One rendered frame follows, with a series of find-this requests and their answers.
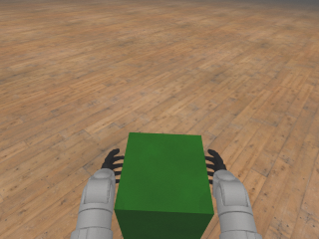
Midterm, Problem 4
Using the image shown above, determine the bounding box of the right robot hand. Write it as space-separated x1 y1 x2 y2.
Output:
204 149 227 184

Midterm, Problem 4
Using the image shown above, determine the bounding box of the robot right forearm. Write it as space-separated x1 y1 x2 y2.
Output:
212 169 262 239

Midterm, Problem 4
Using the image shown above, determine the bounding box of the robot left forearm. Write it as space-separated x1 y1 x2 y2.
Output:
70 168 116 239

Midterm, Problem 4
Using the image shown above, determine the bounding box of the carton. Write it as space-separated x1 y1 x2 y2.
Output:
114 132 214 239

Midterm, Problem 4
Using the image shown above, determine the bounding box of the left robot hand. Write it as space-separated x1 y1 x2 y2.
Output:
101 148 125 184

